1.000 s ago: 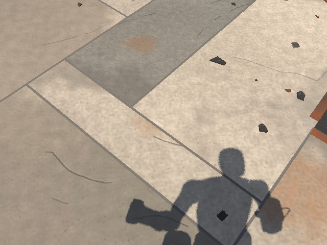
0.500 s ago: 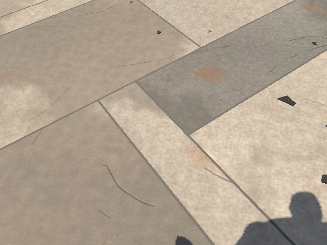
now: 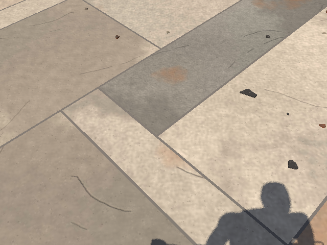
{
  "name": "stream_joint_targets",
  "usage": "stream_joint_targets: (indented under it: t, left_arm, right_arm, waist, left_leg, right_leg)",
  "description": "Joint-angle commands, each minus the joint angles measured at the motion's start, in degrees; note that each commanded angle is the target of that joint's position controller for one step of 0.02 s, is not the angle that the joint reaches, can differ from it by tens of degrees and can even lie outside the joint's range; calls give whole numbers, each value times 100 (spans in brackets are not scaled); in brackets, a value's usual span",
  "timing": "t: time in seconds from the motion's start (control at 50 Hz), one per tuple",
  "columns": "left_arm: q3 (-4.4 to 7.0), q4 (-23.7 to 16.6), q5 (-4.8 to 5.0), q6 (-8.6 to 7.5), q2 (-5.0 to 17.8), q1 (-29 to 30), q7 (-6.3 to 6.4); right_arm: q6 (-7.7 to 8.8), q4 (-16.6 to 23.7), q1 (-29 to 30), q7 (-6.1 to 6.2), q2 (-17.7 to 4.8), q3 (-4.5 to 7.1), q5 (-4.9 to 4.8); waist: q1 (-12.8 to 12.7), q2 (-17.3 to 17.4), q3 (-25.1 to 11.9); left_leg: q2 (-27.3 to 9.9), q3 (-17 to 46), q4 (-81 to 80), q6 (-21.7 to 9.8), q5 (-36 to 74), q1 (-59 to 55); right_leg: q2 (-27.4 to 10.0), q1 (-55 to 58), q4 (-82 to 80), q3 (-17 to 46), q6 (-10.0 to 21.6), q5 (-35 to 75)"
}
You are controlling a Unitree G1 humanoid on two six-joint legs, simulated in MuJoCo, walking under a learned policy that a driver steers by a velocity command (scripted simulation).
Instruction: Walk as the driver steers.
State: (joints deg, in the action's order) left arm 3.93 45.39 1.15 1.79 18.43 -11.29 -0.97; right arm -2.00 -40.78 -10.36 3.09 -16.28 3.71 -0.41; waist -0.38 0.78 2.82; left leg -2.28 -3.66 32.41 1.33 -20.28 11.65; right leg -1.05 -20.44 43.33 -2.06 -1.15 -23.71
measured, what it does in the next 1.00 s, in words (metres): steps on the spot: right foot, then left foot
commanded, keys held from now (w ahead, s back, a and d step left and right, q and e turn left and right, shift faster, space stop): e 0.40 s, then no key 0.36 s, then q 0.24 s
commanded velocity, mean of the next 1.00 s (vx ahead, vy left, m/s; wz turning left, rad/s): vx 0.00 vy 0.00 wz -0.27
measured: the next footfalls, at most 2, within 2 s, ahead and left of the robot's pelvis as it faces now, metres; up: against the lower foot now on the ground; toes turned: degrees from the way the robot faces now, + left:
right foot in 0.04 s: +0.05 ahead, -0.10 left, +0.00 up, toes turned -3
left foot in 0.60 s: +0.11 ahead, +0.11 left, +0.00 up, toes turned -22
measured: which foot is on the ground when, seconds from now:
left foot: down 0.00-0.04, up 0.06-0.58, down 0.60-0.96, up 0.98-1.00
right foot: up 0.00-0.02, down 0.04-0.60, up 0.62-0.86, down 0.88-1.00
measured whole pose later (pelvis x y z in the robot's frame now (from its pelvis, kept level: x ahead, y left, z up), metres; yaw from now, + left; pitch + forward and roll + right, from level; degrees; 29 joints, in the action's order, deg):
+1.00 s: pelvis +0.03 -0.01 +0.01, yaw -14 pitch +0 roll -1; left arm 3.7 42.5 -0.5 2.6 16.7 -11.4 2.5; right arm 0.4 -44.7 -9.5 -0.1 -17.0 2.3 -1.2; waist 0.9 1.7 3.1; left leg 1.0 6.3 34.8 0.5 -16.9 17.4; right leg 0.4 -11.0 29.0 1.4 -0.6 -18.1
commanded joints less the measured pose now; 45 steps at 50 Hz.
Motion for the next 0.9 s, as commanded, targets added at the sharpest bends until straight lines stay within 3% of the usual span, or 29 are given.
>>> stream_joint_targets:
  t: [0.02, 0.04, 0.06, 0.08, 0.1, 0.12, 0.14, 0.16, 0.22, 0.32, 0.42, 0.52, 0.56, 0.58, 0.6, 0.62, 0.64, 0.66, 0.68, 0.72, 0.76, 0.8, 0.86, 0.88, 0.9]
  left_arm:
    - [160, -324, -20, -56, 495, -310, -75]
    - [319, -443, -42, -71, 1080, -391, 2]
    - [371, -589, -193, -150, 1586, -513, -13]
    - [280, -627, -311, -268, 1290, -625, -41]
    - [236, -670, -264, -348, 1143, -323, -25]
    - [231, -708, -141, -351, 1055, -40, 22]
    - [192, -748, -52, -319, 951, 143, 80]
    - [152, -769, -30, -283, 886, 154, 132]
    - [135, -846, -46, -222, 817, 38, 220]
    - [186, -929, -45, -125, 908, -42, 302]
    - [223, -1036, -76, -49, 943, 83, 303]
    - [155, -1065, -98, 24, 821, 211, 254]
    - [106, -1062, -46, 51, 736, 356, 256]
    - [71, -1035, -12, 57, 658, 351, 266]
    - [18, -989, -78, 27, 500, 116, 265]
    - [-35, -949, -211, -22, 337, -312, 245]
    - [32, -1008, -158, -47, 535, -124, 257]
    - [124, -948, -159, -44, 838, -38, 291]
    - [177, -918, -118, -26, 880, 79, 307]
    - [160, -793, -117, 66, 658, -3, 325]
    - [54, -723, -97, 65, 326, -27, 288]
    - [-44, -700, -117, 1, 45, 176, 272]
    - [78, -544, -83, -35, 371, -6, 305]
    - [131, -572, -112, -34, 598, -27, 337]
    - [200, -608, -153, -18, 871, -135, 387]
  right_arm:
    - [24, 305, 264, 22, -850, 250, -112]
    - [46, 301, -64, -3, -625, 194, 45]
    - [65, 662, 402, 36, -327, 81, 203]
    - [77, 617, 498, 61, -593, 150, 109]
    - [69, 561, 463, 48, -706, 193, 19]
    - [65, 421, 384, 68, -779, 241, 36]
    - [64, 372, 410, 96, -839, 274, 73]
    - [70, 343, 381, 83, -791, 278, 68]
    - [105, 299, 262, 37, -629, 256, 18]
    - [167, 359, 540, 32, -594, 242, 21]
    - [283, 320, 568, -53, -616, 232, 0]
    - [395, 270, 447, -185, -624, 194, -30]
    - [442, 193, 235, -250, -573, 174, -22]
    - [469, 138, 96, -273, -555, 164, 17]
    - [478, 176, 93, -259, -766, 181, 114]
    - [446, 281, 241, -227, -1131, 213, 196]
    - [435, 207, 262, -246, -925, 134, 301]
    - [459, 224, 343, -266, -778, 93, 230]
    - [462, 174, 348, -252, -764, 85, 165]
    - [467, 125, 488, -230, -724, 39, 46]
    - [409, 39, 514, -232, -670, 6, 50]
    - [332, -66, 347, -252, -625, -23, 58]
    - [249, -96, 220, -251, -972, 65, -87]
    - [281, -89, 148, -256, -1018, 76, -97]
    - [346, -18, 185, -294, -965, 53, -29]
  waist:
    - [-181, 345, -567]
    - [-33, -991, -620]
    - [-144, -1971, -688]
    - [-347, -1106, -1020]
    - [-176, -796, -766]
    - [-68, -450, -607]
    - [-28, -416, -530]
    - [13, -531, -576]
    - [14, -619, -724]
    - [-103, -761, -570]
    - [-141, -886, -551]
    - [-177, -918, -735]
    - [5, -851, -741]
    - [123, -756, -703]
    - [19, -379, -760]
    - [-349, 817, -818]
    - [-251, 1199, -600]
    - [-98, 924, -521]
    - [-42, 808, -488]
    - [-79, 710, -413]
    - [-93, 755, -408]
    - [69, 900, -488]
    - [3, 908, -520]
    - [30, 738, -598]
    - [61, 312, -757]
  left_leg:
    - [-1045, 494, 191, -714, 2587, 30]
    - [-457, -107, 1631, -133, 813, 1004]
    - [511, 197, 2854, 230, -2059, 2334]
    - [370, 917, 3715, 194, -2125, 2361]
    - [236, 981, 3887, 123, -1625, 2506]
    - [110, 973, 3699, 112, -1090, 2564]
    - [31, 1009, 3464, 133, -676, 2566]
    - [79, 980, 3447, 188, -386, 2316]
    - [241, 929, 3221, 332, 22, 2201]
    - [288, 1046, 2074, 498, 174, 2253]
    - [345, 1081, 1280, 487, 112, 1757]
    - [332, 891, 563, 334, 0, 963]
    - [332, 795, -383, 193, 547, 448]
    - [259, 794, -1177, 78, 1389, -22]
    - [-283, 1269, -1355, -112, 2162, -531]
    - [-1194, 2195, -1324, -617, 3594, -873]
    - [-1734, 2817, -1421, -1498, 3598, -401]
    - [-1739, 2821, -1526, -1713, 3094, -274]
    - [-1525, 2627, -1499, -1593, 2757, -360]
    - [-1255, 2226, -1376, -1356, 2623, -403]
    - [-911, 1751, -1260, -1206, 2917, -369]
    - [-673, 1632, -1104, -1139, 3247, -392]
    - [-590, 1913, -930, -1044, 3264, -386]
    - [-584, 2023, -935, -894, 2963, -153]
    - [-451, 1899, -782, -714, 2593, 237]
  right_leg:
    - [180, 826, -1453, -41, 216, 1426]
    - [-669, 1581, -2095, 1524, 628, 3265]
    - [-2040, 1774, -2435, 3726, 1894, 4570]
    - [-2108, 1834, -2493, 3698, 2222, 4094]
    - [-1833, 1684, -2413, 3114, 1986, 3681]
    - [-1491, 1592, -2392, 2674, 1636, 3118]
    - [-1321, 1532, -2395, 2485, 1420, 2920]
    - [-1125, 1390, -2430, 2303, 1336, 3035]
    - [-931, 1532, -2465, 2131, 1358, 3108]
    - [-852, 1620, -2502, 2505, 1363, 2260]
    - [-772, 1319, -2393, 2834, 1398, 1950]
    - [-796, 1271, -2039, 3004, 1413, 3075]
    - [-664, 1218, -1841, 2994, 1272, 3280]
    - [-507, 1044, -1771, 2920, 1073, 2985]
    - [-253, 749, -1523, 2664, 753, 2134]
    - [453, 301, -705, 1901, 418, 176]
    - [703, -53, -311, 1381, 111, -936]
    - [512, -81, 419, 1277, -129, -1164]
    - [472, -262, 845, 1244, -257, -1006]
    - [297, -363, 1114, 1248, -480, -703]
    - [192, -108, 502, 893, -557, -502]
    - [147, 372, -625, 627, -550, -175]
    - [335, 1063, -2243, 389, -348, 1317]
    - [151, 1417, -2240, 576, -207, 1730]
    - [-220, 1833, -1841, 752, -14, 2547]
Keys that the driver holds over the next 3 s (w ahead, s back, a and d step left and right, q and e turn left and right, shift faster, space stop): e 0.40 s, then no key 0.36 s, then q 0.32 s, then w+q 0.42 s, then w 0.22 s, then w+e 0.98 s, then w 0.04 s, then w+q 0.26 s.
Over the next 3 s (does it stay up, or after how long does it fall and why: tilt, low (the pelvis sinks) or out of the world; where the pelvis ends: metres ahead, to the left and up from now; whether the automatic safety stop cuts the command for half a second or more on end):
stays up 0.92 -0.07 0.02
